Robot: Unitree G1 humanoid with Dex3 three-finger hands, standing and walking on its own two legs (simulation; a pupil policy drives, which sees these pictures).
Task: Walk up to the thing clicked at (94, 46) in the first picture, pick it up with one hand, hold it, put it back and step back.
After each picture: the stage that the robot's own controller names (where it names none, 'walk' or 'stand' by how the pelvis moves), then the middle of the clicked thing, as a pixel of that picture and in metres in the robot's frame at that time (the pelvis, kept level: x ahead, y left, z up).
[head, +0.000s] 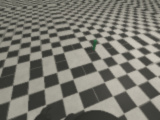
stand; (94, 45) +1.56 -0.01 -0.65
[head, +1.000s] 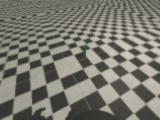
walk; (84, 50) +1.42 +0.25 -0.63
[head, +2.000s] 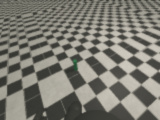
walk; (75, 65) +0.91 +0.35 -0.65
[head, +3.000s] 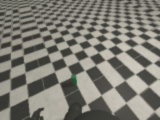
walk; (74, 80) +0.55 +0.27 -0.63
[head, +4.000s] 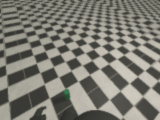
stand; (67, 94) +0.36 +0.24 -0.63
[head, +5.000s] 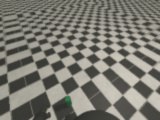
stand; (68, 101) +0.32 +0.24 -0.65
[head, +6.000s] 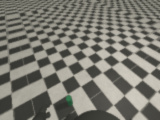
stand; (69, 100) +0.31 +0.23 -0.66
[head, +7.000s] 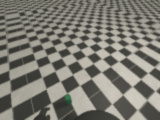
stand; (68, 99) +0.32 +0.24 -0.66
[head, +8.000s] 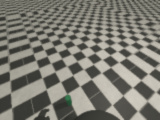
stand; (68, 100) +0.32 +0.24 -0.66
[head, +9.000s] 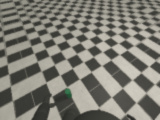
go down; (68, 93) +0.33 +0.24 -0.64
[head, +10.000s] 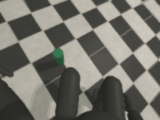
go down; (59, 58) +0.40 +0.28 -0.23
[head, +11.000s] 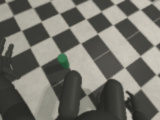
approach; (64, 62) +0.39 +0.27 -0.26
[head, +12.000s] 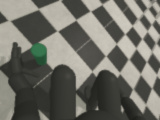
close in; (40, 56) +0.36 +0.31 -0.15
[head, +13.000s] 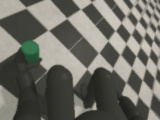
close; (32, 56) +0.37 +0.32 -0.15
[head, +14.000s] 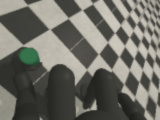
lift; (32, 59) +0.34 +0.32 -0.15
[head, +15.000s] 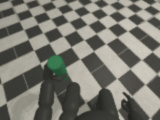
lift; (60, 70) +0.31 +0.21 +0.01
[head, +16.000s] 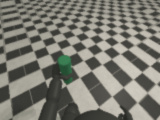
hold; (66, 71) +0.33 +0.18 +0.03
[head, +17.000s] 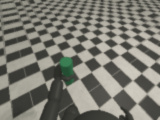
hold; (67, 72) +0.33 +0.17 +0.02
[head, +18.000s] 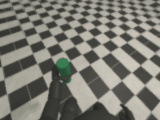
crouch; (65, 72) +0.34 +0.19 -0.03
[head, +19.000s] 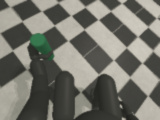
lower; (45, 49) +0.44 +0.30 -0.06
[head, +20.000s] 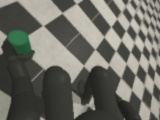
lower; (24, 48) +0.41 +0.33 -0.15
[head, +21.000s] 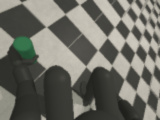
lower; (28, 53) +0.38 +0.33 -0.16
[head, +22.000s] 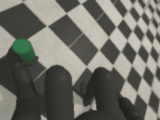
lower; (28, 54) +0.37 +0.33 -0.15
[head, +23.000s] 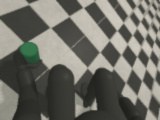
lower; (33, 57) +0.36 +0.32 -0.15
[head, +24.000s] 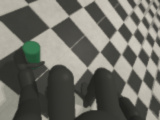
open; (33, 57) +0.36 +0.31 -0.15
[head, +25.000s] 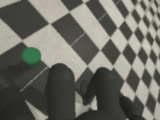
rise; (33, 59) +0.33 +0.31 -0.16
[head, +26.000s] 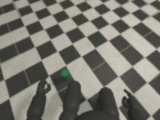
walk; (67, 75) +0.36 +0.26 -0.42
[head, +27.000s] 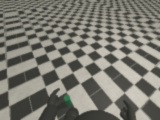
stand; (67, 100) +0.32 +0.23 -0.59
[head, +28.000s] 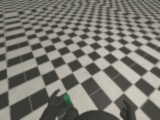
stand; (67, 100) +0.32 +0.24 -0.60
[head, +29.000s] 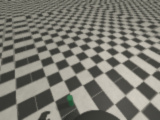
stand; (70, 100) +0.34 +0.23 -0.65
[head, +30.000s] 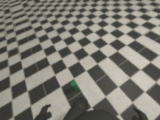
walk; (75, 85) +0.39 +0.27 -0.63
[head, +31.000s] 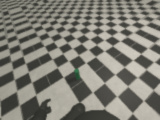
walk; (77, 74) +0.63 +0.24 -0.64
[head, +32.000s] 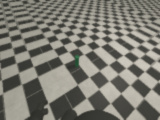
stand; (77, 61) +0.93 +0.22 -0.63
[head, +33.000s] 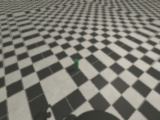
stand; (76, 64) +0.94 +0.27 -0.66
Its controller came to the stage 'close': yes
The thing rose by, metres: 0.67
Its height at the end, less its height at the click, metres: +0.00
